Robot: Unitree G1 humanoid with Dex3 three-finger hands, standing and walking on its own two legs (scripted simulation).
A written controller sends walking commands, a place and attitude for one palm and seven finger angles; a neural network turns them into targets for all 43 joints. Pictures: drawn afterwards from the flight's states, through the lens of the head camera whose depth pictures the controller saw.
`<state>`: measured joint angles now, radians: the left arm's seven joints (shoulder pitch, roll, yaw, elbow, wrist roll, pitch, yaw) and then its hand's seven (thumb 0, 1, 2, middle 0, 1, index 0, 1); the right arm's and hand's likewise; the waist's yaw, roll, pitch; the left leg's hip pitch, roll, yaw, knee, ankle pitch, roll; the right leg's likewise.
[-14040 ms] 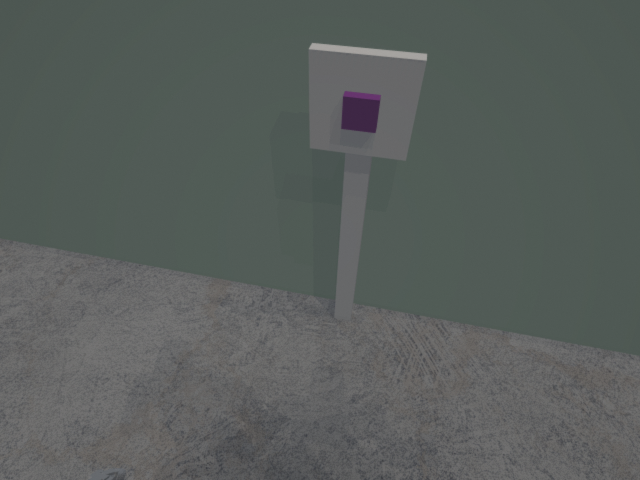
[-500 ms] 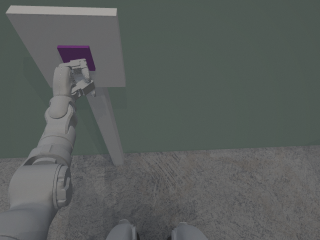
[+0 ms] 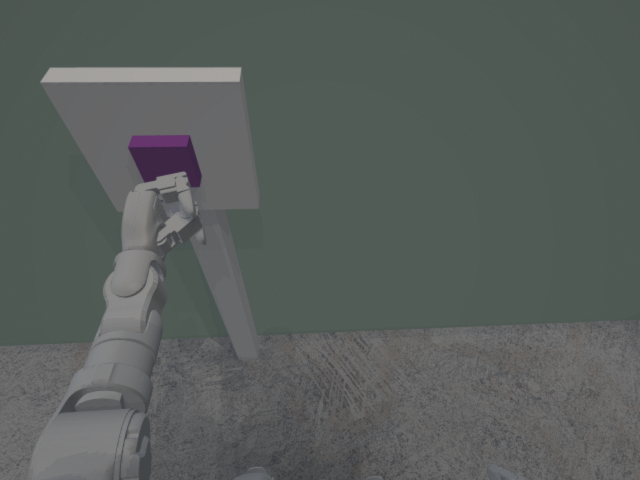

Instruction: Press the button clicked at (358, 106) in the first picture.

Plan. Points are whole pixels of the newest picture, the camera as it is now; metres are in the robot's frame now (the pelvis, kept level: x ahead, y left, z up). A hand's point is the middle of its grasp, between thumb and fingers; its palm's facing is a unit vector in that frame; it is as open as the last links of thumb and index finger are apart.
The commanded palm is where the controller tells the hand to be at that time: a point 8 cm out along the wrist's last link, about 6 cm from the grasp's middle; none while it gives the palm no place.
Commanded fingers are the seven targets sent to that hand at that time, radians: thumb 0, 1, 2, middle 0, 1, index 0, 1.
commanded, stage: pull the fist back off the button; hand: left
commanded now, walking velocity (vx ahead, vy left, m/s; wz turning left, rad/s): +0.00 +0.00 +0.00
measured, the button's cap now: (168, 160) +0.49 +0.20 +0.12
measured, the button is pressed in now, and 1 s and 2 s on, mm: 0 0 0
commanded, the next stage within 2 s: draw the hand back to the body in 0.38 s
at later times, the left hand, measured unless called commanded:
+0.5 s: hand (190, 264) +0.35 +0.15 +0.09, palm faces +0.02 -1.00 -0.01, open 3.1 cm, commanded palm +0.32 +0.21 +0.09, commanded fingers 0.00 0.90 0.90 -1.30 -1.50 -1.30 -1.50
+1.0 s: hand (133, 302) +0.28 +0.18 +0.14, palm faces +0.05 -1.00 -0.05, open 3.1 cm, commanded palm +0.24 +0.24 +0.15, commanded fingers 0.00 0.90 0.90 -1.30 -1.50 -1.30 -1.50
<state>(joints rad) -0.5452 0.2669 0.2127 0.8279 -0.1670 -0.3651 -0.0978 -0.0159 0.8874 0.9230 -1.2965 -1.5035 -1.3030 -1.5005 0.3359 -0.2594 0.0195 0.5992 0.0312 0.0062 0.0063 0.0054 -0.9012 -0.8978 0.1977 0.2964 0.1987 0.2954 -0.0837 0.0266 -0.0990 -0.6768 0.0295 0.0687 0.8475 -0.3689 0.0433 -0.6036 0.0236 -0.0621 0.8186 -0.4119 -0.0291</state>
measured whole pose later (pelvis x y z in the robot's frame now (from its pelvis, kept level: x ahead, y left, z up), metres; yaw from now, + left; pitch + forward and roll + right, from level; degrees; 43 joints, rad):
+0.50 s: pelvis +0.01 -0.01 +0.01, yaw +2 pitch +8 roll -1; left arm -0.20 0.21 0.10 0.40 -0.21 -0.25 -0.11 0.01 0.90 0.90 -1.30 -1.50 -1.30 -1.50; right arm 0.22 -0.25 0.03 0.57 0.04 -0.02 -0.02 0.01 -0.90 -0.90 0.20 0.30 0.20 0.30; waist -0.03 0.03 -0.08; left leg -0.57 0.01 0.04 0.80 -0.37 0.03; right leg -0.49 0.01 -0.09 0.78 -0.43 -0.04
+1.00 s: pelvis +0.01 -0.01 +0.02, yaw +1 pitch +2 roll -1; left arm 0.14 0.26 0.17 0.00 -0.28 -0.11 -0.17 0.01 0.90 0.90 -1.30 -1.50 -1.30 -1.50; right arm 0.24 -0.26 0.03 0.55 0.06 -0.08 -0.06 0.01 -0.90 -0.90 0.20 0.30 0.20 0.30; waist 0.00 0.06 -0.08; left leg -0.39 0.01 0.05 0.67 -0.32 0.03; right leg -0.31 0.02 -0.07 0.64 -0.37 -0.04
